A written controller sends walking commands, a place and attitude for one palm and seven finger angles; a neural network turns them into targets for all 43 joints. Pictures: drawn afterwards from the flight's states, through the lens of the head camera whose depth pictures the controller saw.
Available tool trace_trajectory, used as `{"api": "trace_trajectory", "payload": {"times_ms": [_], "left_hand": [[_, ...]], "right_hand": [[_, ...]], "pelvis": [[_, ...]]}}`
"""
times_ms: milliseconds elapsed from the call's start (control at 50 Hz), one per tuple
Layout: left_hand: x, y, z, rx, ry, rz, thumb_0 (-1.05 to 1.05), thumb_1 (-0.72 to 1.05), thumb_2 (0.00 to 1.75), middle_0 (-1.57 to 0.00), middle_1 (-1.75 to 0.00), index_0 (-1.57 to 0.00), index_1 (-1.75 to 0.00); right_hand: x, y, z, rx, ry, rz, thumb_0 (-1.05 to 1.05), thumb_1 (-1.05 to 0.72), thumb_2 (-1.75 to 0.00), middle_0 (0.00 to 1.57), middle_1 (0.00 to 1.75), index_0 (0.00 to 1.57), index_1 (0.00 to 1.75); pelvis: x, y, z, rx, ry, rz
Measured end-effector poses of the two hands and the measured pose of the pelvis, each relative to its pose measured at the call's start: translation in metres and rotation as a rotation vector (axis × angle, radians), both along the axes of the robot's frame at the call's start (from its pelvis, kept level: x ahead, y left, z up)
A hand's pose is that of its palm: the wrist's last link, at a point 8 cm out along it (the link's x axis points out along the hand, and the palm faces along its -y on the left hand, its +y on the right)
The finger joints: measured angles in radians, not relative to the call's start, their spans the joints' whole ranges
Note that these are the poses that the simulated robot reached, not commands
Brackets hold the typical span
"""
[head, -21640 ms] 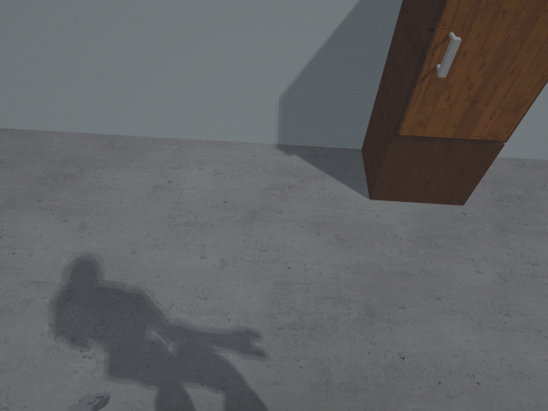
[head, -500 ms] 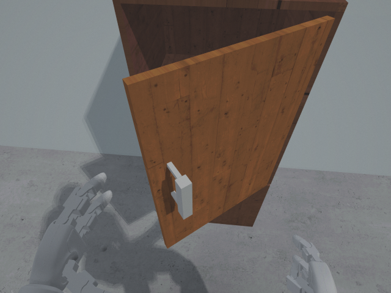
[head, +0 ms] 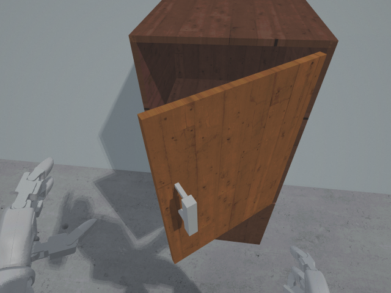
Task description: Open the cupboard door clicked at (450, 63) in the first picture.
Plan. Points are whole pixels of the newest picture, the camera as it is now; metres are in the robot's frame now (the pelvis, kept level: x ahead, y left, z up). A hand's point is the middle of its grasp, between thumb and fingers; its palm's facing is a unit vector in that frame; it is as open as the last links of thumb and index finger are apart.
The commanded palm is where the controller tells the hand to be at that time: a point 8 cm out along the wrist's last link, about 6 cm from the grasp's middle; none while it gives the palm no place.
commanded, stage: draw the hand back to the body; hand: left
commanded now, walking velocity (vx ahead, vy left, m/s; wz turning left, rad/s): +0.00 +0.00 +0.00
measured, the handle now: (185, 209) +0.30 +0.07 +0.01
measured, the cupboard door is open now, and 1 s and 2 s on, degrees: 39 39 39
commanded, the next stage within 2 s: step back with the hand held close in 0.62 s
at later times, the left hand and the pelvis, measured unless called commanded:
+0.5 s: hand (48, 204) +0.19 +0.25 +0.17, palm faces +0.46 -0.79 -0.39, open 7.6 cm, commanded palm +0.14 +0.29 +0.19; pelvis +0.00 -0.01 +0.02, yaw -1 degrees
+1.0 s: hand (48, 206) +0.19 +0.25 +0.17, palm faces +0.38 -0.79 -0.49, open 7.5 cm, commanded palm +0.13 +0.29 +0.19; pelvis -0.02 +0.00 +0.02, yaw -2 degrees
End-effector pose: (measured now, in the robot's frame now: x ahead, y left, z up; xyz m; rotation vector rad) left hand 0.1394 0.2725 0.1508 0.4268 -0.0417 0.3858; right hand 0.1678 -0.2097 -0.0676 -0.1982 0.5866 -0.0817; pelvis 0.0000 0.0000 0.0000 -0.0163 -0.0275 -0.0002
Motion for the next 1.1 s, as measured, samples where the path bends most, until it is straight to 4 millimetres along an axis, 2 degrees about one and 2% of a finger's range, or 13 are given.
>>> {"api": "trace_trajectory", "payload": {"times_ms": [300, 420, 560, 760, 840, 960, 1100], "left_hand": [[0.008, 0.021, 0.048, 0.087, -0.152, 0.068, 0.01, 0.69, 0.82, -0.20, -0.30, -0.20, -0.30], [0.010, 0.018, 0.044, 0.066, -0.133, 0.067, 0.01, 0.82, 0.87, -0.20, -0.30, -0.20, -0.30], [0.008, 0.013, 0.036, 0.049, -0.099, 0.060, 0.02, 0.87, 0.90, -0.21, -0.30, -0.20, -0.30], [0.005, 0.013, 0.042, 0.062, -0.124, 0.067, 0.02, 0.89, 0.90, -0.21, -0.30, -0.21, -0.30], [0.010, 0.020, 0.050, 0.106, -0.162, 0.064, 0.02, 0.89, 0.90, -0.21, -0.30, -0.21, -0.30], [0.013, 0.016, 0.041, 0.132, -0.093, -0.008, 0.02, 0.89, 0.90, -0.21, -0.30, -0.20, -0.30], [-0.002, 0.019, 0.040, 0.178, -0.075, -0.061, 0.02, 0.89, 0.90, -0.21, -0.30, -0.21, -0.30]], "right_hand": [[0.015, -0.014, 0.013, -0.017, -0.003, 0.006, 0.02, -0.90, -0.90, 0.20, 0.30, 0.20, 0.30], [0.015, -0.016, 0.011, -0.006, 0.017, 0.006, 0.02, -0.90, -0.90, 0.20, 0.30, 0.20, 0.30], [0.010, -0.017, 0.009, -0.007, 0.034, 0.002, 0.02, -0.90, -0.90, 0.20, 0.30, 0.20, 0.30], [0.006, -0.017, 0.008, 0.004, 0.034, 0.000, 0.02, -0.90, -0.90, 0.20, 0.30, 0.20, 0.30], [0.002, -0.019, 0.009, -0.003, 0.054, 0.002, 0.02, -0.90, -0.90, 0.20, 0.30, 0.20, 0.30], [-0.013, -0.031, 0.012, -0.031, 0.093, -0.063, 0.02, -0.90, -0.90, 0.20, 0.30, 0.20, 0.30], [-0.041, -0.040, 0.013, -0.069, 0.129, -0.132, 0.02, -0.90, -0.90, 0.20, 0.30, 0.20, 0.30]], "pelvis": [[0.004, -0.006, 0.013, 0.004, -0.041, -0.010], [0.004, -0.008, 0.015, 0.006, -0.044, -0.014], [0.003, -0.010, 0.016, 0.005, -0.052, -0.014], [0.000, -0.011, 0.017, 0.006, -0.062, -0.016], [-0.005, -0.011, 0.017, 0.001, -0.037, -0.014], [-0.014, -0.005, 0.018, 0.008, 0.003, -0.030], [-0.033, 0.002, 0.014, 0.016, 0.011, -0.036]]}}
